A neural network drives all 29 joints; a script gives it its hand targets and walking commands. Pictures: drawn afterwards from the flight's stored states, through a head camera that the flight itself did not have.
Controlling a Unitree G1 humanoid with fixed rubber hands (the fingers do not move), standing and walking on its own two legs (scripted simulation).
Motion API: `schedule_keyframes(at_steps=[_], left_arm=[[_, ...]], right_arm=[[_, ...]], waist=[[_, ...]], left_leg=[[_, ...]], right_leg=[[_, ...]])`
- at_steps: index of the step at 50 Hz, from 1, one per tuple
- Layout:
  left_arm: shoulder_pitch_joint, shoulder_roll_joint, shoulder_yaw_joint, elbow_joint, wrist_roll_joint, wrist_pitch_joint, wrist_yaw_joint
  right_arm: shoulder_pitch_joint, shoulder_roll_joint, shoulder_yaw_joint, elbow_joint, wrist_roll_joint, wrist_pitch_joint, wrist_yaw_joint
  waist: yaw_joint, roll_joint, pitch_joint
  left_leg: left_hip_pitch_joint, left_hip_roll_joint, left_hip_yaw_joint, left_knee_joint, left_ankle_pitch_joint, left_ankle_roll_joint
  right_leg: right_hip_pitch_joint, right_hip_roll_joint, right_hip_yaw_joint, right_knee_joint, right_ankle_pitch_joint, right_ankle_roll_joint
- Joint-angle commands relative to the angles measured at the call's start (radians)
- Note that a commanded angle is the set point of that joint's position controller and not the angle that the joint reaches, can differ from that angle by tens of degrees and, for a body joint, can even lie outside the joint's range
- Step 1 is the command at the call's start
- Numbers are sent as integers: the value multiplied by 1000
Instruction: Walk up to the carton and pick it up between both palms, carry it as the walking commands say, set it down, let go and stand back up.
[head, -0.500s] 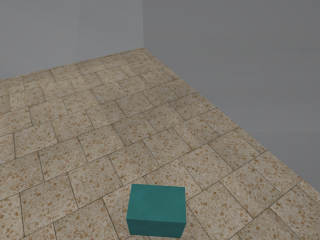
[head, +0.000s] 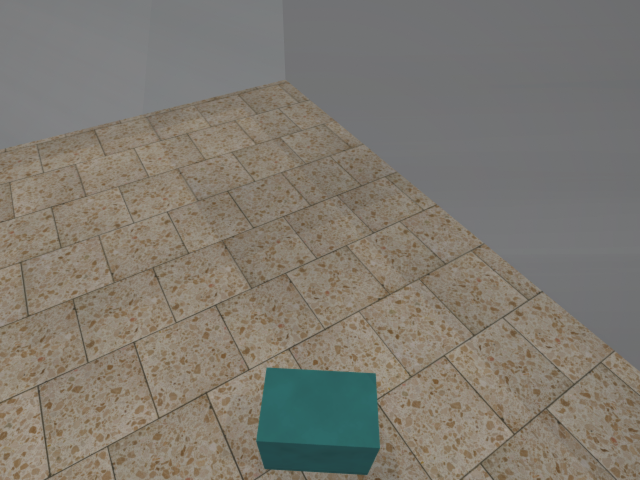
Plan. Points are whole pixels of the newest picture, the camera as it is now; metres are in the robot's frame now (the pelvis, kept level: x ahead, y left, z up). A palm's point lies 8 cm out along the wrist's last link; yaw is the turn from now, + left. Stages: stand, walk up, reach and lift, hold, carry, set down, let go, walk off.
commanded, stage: stand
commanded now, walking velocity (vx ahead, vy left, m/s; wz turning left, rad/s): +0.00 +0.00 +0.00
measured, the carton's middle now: (318, 422) +0.42 -0.01 -0.64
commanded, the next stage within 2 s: reach and lift in 0.70 s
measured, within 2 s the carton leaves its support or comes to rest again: neither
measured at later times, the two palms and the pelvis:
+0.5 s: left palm out of the picture -0.01 +0.22 -0.15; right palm out of the picture +0.04 -0.23 -0.15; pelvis +0.02 -0.01 +0.00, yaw +0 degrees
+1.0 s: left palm (154, 470) +0.19 +0.23 -0.13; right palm out of the picture +0.18 -0.24 -0.13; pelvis -0.02 +0.00 -0.03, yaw +1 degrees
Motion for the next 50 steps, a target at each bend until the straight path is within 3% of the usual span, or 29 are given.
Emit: schedule_keyframes(at_steps=[1, 18, 35, 36, 37, 38, 39, 40, 42, 44, 47, 50], left_arm=[[86, 93, 13, -12, -1, -3, 8], [86, 118, 17, -15, 0, -3, 14], [80, 131, 21, -22, 0, -3, 12], [-271, 196, -69, -373, -164, 21, 34], [-622, 253, -84, -724, -135, 116, 34], [-701, 224, -47, -687, -126, 179, 41], [-599, 196, -13, -620, -130, 246, 36], [-535, 184, -16, -577, -133, 325, 32], [-310, 180, -36, -462, -122, 511, 34], [-124, 146, -26, -381, -101, 634, 20], [1, 75, 7, -370, -58, 601, -30], [-81, 48, 22, -467, -30, 490, -63]], right_arm=[[48, -101, -16, -14, 0, -3, -7], [0, -112, -17, -33, 0, 6, -7], [-14, -133, -16, -42, -2, 9, -8], [-365, -201, 48, -393, 91, 37, -17], [-713, -186, 82, -643, 114, 99, -44], [-614, -206, 41, -551, 83, 167, -39], [-529, -240, 13, -519, 88, 250, -38], [-463, -227, 21, -475, 92, 325, -35], [-274, -237, 30, -437, 37, 491, -18], [-111, -188, 26, -449, 34, 607, -14], [-7, -83, -14, -470, 30, 581, 33], [-78, -56, -47, -513, 27, 479, 67]], waist=[[3, 30, 19], [9, -7, 23], [10, 13, 24], [-27, -59, -237], [-55, -20, -218], [-58, -15, -138], [-41, 6, -156], [-13, 78, -197], [1, 25, -245], [0, -31, -411], [24, -10, -444], [-8, 28, -474]], left_leg=[[20, 156, -120, -54, 395, 42], [1, 135, -84, -2, 367, 25], [24, 143, -91, -16, 381, 26], [-242, 32, -29, 110, 1, 19], [-187, 39, -33, 170, -13, -6], [-165, 31, -39, 150, 56, -18], [-158, 37, -33, 157, 208, -6], [-211, 55, -43, 192, 332, 17], [-227, 72, -98, 219, 509, 64], [-237, 35, -132, 255, 608, 77], [-205, -2, -178, 237, 745, 79], [-173, 12, -192, 250, 852, 52]], right_leg=[[-73, -137, 85, -54, 360, -29], [-49, -159, 105, -63, 524, -43], [-56, -150, 102, -69, 494, -28], [-483, -76, 35, 97, 113, 39], [-497, -82, 36, 99, 66, 45], [-536, -71, 18, 78, 129, 30], [-539, -74, 38, 110, 283, 16], [-552, -86, 39, 151, 399, 0], [-564, -77, 73, 176, 528, -28], [-501, -73, 98, 235, 705, -29], [-522, -31, 108, 243, 746, -26], [-618, -4, 102, 248, 696, -11]])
